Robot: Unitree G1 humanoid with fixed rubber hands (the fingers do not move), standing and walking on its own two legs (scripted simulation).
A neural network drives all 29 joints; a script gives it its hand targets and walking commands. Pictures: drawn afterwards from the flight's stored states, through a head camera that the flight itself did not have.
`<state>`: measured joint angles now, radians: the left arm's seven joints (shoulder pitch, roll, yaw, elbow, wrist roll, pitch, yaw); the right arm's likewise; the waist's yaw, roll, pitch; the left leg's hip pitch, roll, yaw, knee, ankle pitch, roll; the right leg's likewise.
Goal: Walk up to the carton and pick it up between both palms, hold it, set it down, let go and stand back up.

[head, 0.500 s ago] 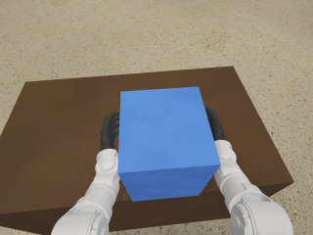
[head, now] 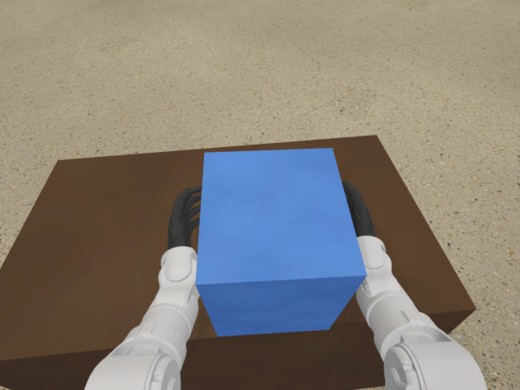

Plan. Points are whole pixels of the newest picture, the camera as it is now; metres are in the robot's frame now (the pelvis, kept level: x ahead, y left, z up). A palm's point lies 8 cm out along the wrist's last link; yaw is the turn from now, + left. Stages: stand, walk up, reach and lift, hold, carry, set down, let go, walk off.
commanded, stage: reach and lift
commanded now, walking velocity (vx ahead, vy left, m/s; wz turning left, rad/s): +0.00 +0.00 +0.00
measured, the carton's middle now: (271, 248) +0.37 +0.01 +0.02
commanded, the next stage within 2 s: hold in 1.92 s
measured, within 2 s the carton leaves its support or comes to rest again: neither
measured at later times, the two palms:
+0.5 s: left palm (164, 208) +0.36 +0.16 +0.14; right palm (367, 202) +0.38 -0.13 +0.13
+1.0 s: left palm (148, 196) +0.35 +0.17 +0.17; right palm (363, 184) +0.38 -0.12 +0.16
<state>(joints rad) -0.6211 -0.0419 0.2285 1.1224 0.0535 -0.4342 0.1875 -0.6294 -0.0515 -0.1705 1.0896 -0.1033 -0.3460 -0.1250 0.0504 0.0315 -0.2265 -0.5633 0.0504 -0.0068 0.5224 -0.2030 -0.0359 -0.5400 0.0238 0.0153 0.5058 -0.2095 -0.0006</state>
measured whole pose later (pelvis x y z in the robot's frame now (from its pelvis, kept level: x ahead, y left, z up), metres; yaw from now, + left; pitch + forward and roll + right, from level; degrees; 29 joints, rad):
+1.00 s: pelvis -0.01 +0.00 +0.01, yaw +0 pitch +1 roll +0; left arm -0.62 0.00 0.24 0.62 0.09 0.33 0.12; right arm -0.69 -0.04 -0.05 0.74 0.00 0.31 -0.18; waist 0.04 0.02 -0.17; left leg -0.26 0.05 -0.01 0.43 -0.19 -0.04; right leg -0.25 0.02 0.02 0.44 -0.21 0.00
